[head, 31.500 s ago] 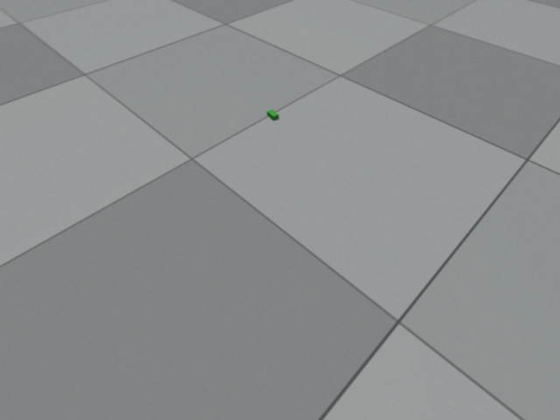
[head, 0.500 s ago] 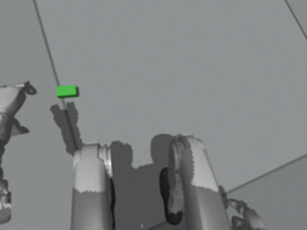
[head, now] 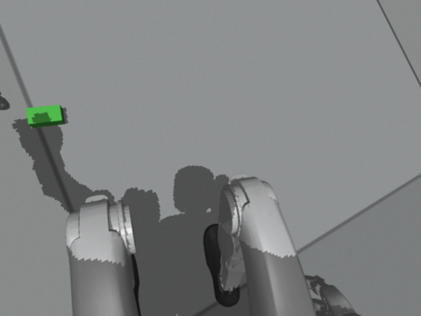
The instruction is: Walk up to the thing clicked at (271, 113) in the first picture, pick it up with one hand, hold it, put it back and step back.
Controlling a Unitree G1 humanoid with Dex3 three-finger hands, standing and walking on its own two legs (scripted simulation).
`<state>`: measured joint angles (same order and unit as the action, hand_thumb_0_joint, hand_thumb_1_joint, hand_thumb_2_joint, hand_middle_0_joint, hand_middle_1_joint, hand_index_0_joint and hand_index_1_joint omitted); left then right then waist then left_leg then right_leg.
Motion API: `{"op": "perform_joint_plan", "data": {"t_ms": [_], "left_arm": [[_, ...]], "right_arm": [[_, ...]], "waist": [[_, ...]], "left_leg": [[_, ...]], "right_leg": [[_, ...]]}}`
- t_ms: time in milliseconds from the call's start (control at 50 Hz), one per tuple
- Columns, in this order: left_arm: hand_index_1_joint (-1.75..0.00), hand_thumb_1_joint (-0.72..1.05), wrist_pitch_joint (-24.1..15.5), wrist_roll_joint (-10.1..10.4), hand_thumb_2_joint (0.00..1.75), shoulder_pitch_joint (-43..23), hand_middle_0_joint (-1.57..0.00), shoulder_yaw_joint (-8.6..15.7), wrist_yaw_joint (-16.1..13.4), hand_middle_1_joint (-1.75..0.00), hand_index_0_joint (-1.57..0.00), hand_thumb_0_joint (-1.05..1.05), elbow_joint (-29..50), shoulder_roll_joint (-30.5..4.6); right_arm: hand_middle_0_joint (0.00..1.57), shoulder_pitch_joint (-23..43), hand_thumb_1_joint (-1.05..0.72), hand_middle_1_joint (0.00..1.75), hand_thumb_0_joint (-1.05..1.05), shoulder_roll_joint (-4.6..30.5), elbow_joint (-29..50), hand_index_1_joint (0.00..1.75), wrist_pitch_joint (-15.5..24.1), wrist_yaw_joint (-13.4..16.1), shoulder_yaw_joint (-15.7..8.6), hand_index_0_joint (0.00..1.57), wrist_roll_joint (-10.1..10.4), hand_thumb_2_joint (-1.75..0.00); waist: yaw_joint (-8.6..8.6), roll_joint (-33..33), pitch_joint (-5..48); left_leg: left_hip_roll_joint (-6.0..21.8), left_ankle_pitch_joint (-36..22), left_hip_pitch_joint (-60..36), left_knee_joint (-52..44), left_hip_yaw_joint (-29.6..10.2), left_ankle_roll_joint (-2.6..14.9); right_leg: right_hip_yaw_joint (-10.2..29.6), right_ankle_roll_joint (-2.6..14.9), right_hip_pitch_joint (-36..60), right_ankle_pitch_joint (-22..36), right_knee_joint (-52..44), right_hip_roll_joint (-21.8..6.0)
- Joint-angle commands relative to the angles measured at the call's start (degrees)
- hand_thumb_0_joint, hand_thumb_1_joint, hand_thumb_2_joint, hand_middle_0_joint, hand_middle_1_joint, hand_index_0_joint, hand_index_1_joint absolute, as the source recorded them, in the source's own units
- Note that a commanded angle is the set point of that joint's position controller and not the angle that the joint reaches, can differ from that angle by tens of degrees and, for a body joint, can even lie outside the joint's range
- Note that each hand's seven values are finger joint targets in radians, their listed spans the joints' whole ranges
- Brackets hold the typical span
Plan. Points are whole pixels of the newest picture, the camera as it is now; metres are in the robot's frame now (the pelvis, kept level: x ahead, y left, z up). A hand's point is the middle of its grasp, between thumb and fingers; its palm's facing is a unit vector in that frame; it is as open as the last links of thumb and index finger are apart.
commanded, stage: rise first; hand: left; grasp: from above
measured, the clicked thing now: (46, 116) +0.53 +0.30 -0.32
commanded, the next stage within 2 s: approach in 1.96 s
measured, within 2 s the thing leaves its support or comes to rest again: neither
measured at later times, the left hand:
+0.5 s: hand out of the picture +0.45 +0.35 -0.19, palm faces -0.47 -0.08 -0.88, open 12.1 cm
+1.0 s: hand out of the picture +0.47 +0.34 -0.20, palm faces -0.46 -0.08 -0.89, open 12.2 cm
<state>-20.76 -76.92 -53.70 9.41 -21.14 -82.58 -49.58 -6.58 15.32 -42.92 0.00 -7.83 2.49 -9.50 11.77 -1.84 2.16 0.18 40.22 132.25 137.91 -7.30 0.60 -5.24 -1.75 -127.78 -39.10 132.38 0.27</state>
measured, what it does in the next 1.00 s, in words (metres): stands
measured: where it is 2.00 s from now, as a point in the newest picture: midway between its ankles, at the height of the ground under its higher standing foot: (177, 291)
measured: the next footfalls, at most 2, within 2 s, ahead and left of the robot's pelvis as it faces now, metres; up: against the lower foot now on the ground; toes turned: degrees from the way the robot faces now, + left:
none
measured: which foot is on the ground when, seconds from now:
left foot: down 0.00-1.00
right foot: down 0.00-1.00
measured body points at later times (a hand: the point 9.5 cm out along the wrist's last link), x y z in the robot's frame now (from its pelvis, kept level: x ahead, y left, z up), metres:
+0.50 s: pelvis +0.00 +0.00 -0.01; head +0.26 +0.09 +0.35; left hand +0.48 +0.35 -0.14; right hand +0.06 -0.27 -0.11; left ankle +0.07 +0.12 -0.30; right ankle +0.10 -0.12 -0.30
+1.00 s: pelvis +0.00 +0.00 -0.02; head +0.26 +0.09 +0.34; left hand +0.49 +0.34 -0.15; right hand +0.05 -0.27 -0.10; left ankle +0.07 +0.12 -0.30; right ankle +0.10 -0.12 -0.30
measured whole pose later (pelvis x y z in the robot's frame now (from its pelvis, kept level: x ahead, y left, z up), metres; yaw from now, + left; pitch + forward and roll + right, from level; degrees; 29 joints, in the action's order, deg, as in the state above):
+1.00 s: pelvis +0.00 +0.00 -0.02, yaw -3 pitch +33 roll -11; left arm -17.9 -75.9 -58.9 8.1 -21.4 -86.4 -54.2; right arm -7.8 16.2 -39.8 0.5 -9.4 8.0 -9.8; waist 15.9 -2.8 -1.2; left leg 0.3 40.9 135.0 141.6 -9.4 0.9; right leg -6.9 -2.4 -129.5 -38.9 134.2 1.0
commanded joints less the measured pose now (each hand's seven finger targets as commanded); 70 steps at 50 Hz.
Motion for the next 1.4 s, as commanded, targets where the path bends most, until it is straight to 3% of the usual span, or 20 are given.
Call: {"op": "perform_joint_plan", "data": {"t_ms": [0,100,180,280,300,420,440,460,560,640,700,800,1020,1080,1180,1240,1320,1380], "left_arm": [[-0.60,-0.12,1.0,1.4,0.66,-18.1,-0.45,2.4,-2.5,-0.60,-0.44,0.00,9.0,-17.4],[-0.62,-0.14,2.0,1.6,0.68,-16.9,-0.42,3.0,-1.9,-0.62,-0.42,0.00,7.6,-18.8],[-0.65,-0.17,2.3,2.3,0.70,-17.2,-0.40,1.7,-1.2,-0.65,-0.39,0.00,8.3,-17.3],[-0.68,-0.19,2.0,2.5,0.72,-17.4,-0.38,2.1,-0.9,-0.68,-0.38,0.00,8.7,-18.6],[-0.68,-0.18,1.9,2.7,0.71,-17.3,-0.38,1.9,-0.8,-0.68,-0.38,0.00,8.5,-18.6],[-0.69,-0.19,1.3,2.2,0.71,-18.3,-0.37,1.5,-1.2,-0.69,-0.38,0.00,7.0,-19.1],[-0.69,-0.27,1.2,2.1,0.79,-18.3,-0.38,1.7,-1.2,-0.66,-0.35,0.00,6.8,-19.4],[-0.69,-0.20,1.2,2.3,0.72,-18.6,-0.38,1.4,-1.4,-0.69,-0.38,0.00,6.8,-19.0],[-0.71,-0.20,1.6,2.3,0.73,-19.8,-0.37,1.5,-2.0,-0.71,-0.37,0.00,6.3,-19.9],[-0.71,-0.21,1.9,1.8,0.73,-19.5,-0.36,0.8,-2.1,-0.71,-0.36,0.00,5.6,-19.5],[-0.71,-0.22,2.2,2.1,0.74,-20.1,-0.36,1.6,-2.2,-0.71,-0.36,0.00,6.7,-20.8],[-0.73,-0.22,2.6,2.3,0.74,-21.0,-0.35,0.9,-2.1,-0.73,-0.35,0.00,6.3,-20.4],[-0.74,-0.22,2.9,2.2,0.74,-22.6,-0.34,0.2,-2.4,-0.74,-0.35,0.00,3.6,-21.0],[-0.73,-0.21,3.2,1.7,0.74,-22.6,-0.36,-0.8,-2.2,-0.73,-0.36,0.00,2.3,-19.9],[-0.71,-0.20,3.0,1.9,0.73,-23.3,-0.37,0.2,-2.5,-0.71,-0.37,0.00,4.6,-22.1],[-0.71,-0.20,3.2,2.2,0.73,-23.5,-0.37,-0.2,-2.7,-0.71,-0.37,0.00,4.2,-21.5],[-0.72,-0.21,3.6,1.7,0.73,-23.0,-0.37,-0.9,-2.9,-0.72,-0.37,0.00,1.2,-21.0],[-0.71,-0.19,3.6,1.8,0.72,-22.4,-0.37,-0.4,-3.2,-0.71,-0.38,0.00,1.9,-21.9]], "right_arm": [[0.20,-12.3,-0.90,0.30,0.00,15.2,0.3,0.30,0.4,0.8,-4.4,0.20,-0.7,-0.90],[0.20,-12.8,-0.90,0.30,0.00,15.4,0.5,0.30,0.1,0.5,-4.0,0.20,-0.7,-0.90],[0.20,-11.9,-0.90,0.30,0.00,15.5,1.1,0.30,0.1,0.3,-3.1,0.20,-0.6,-0.90],[0.20,-12.8,-0.91,0.30,0.00,15.9,1.5,0.30,-0.3,-0.1,-2.7,0.20,-0.8,-0.90],[0.20,-12.4,-0.91,0.30,0.00,15.7,1.6,0.30,-0.3,-0.2,-2.4,0.20,-0.6,-0.90],[0.20,-12.7,-0.90,0.30,0.00,16.2,1.8,0.30,-0.3,-0.4,-1.6,0.20,-0.7,-0.90],[0.20,-12.9,-0.91,0.30,0.00,16.2,1.9,0.30,-0.4,-0.4,-1.5,0.20,-1.0,-0.90],[0.20,-13.0,-0.91,0.30,0.00,16.1,1.9,0.30,-0.3,-0.4,-1.4,0.20,-0.8,-0.90],[0.20,-12.9,-0.90,0.30,0.00,16.8,2.0,0.30,0.1,-0.5,-1.2,0.20,-0.7,-0.90],[0.20,-13.1,-0.91,0.30,0.00,16.7,2.2,0.30,0.2,-0.6,-0.7,0.20,-0.8,-0.90],[0.20,-13.4,-0.91,0.30,0.00,16.7,2.1,0.30,0.2,-0.6,-0.4,0.20,-0.7,-0.90],[0.20,-13.5,-0.91,0.30,0.00,16.8,2.2,0.30,0.3,-0.7,0.0,0.20,-0.6,-0.90],[0.20,-13.4,-0.90,0.30,0.00,17.4,2.9,0.30,0.8,-0.4,0.7,0.20,-0.3,-0.90],[0.20,-14.0,-0.90,0.30,0.00,17.4,2.8,0.30,1.2,-0.5,1.0,0.20,-0.2,-0.90],[0.20,-14.4,-0.90,0.30,0.00,17.6,3.1,0.30,1.4,-0.5,1.5,0.20,-0.4,-0.90],[0.20,-14.5,-0.90,0.30,0.00,17.7,3.1,0.30,1.3,-0.5,1.7,0.20,-0.3,-0.90],[0.20,-14.6,-0.90,0.30,0.00,17.8,3.3,0.30,1.5,-0.6,2.1,0.20,-0.3,-0.90],[0.20,-14.1,-0.90,0.30,0.00,18.0,3.6,0.30,1.6,-0.6,2.3,0.20,-0.4,-0.90]], "waist": [[-0.05,18.6,40.6],[0.34,19.4,39.1],[0.58,20.2,38.2],[1.48,20.2,38.8],[0.91,20.3,38.5],[2.13,21.2,37.1],[2.31,20.4,36.9],[2.28,20.4,36.4],[2.72,21.9,35.6],[3.10,22.3,36.3],[2.65,22.2,37.7],[3.63,21.8,37.5],[4.69,22.7,34.1],[5.91,22.3,33.2],[5.14,24.2,36.5],[5.83,24.2,36.8],[6.86,23.6,33.1],[6.13,25.0,34.4]], "left_leg": [[-0.5,-13.4,-32.8,-13.8,4.1,1.36],[-0.4,-13.3,-30.9,-13.7,3.5,1.12],[-0.3,-13.1,-32.0,-13.8,2.8,0.93],[-0.3,-16.0,-31.3,-12.2,2.8,1.04],[-0.3,-15.2,-31.1,-12.3,2.7,1.04],[-0.1,-14.3,-30.6,-11.9,2.2,0.84],[-0.2,-14.4,-29.6,-11.2,2.8,1.17],[-0.2,-13.3,-29.2,-11.6,2.7,1.01],[0.1,-12.4,-30.6,-12.1,1.8,0.75],[0.0,-13.0,-30.0,-11.7,1.9,0.73],[0.0,-14.9,-30.2,-10.9,2.6,0.97],[0.2,-15.3,-30.0,-10.8,2.2,0.93],[0.2,-10.9,-28.5,-11.9,1.5,0.62],[0.3,-12.0,-28.7,-11.3,1.3,0.65],[0.3,-13.9,-30.3,-11.3,1.7,0.52],[0.3,-14.8,-30.3,-11.0,1.7,0.62],[0.4,-14.0,-29.0,-11.0,1.1,0.61],[0.5,-14.6,-30.3,-11.7,1.0,0.33]], "right_leg": [[-3.8,3.30,17.2,12.7,-12.2,2.0],[-4.2,3.46,16.9,12.9,-11.2,1.9],[-4.4,3.60,15.0,12.5,-10.6,2.0],[-4.6,3.37,16.7,15.3,-10.1,2.1],[-4.4,3.55,16.2,14.5,-10.1,2.2],[-5.0,3.60,15.1,13.8,-9.7,2.5],[-4.9,3.37,16.5,14.4,-10.3,2.6],[-4.8,3.47,16.3,13.4,-10.2,2.5],[-5.3,3.60,13.9,12.4,-9.8,2.4],[-5.4,3.56,15.1,13.3,-9.8,2.7],[-5.1,3.37,17.0,15.0,-10.0,2.7],[-5.3,3.38,16.9,15.5,-9.9,2.8],[-5.8,3.58,14.5,12.4,-9.7,2.6],[-5.9,3.51,14.4,13.3,-9.6,2.7],[-5.8,3.46,16.9,14.9,-9.8,2.8],[-6.0,3.38,17.1,15.7,-9.8,2.9],[-6.2,3.49,15.3,15.1,-9.4,2.7],[-6.4,3.59,15.9,15.4,-9.3,2.8]]}}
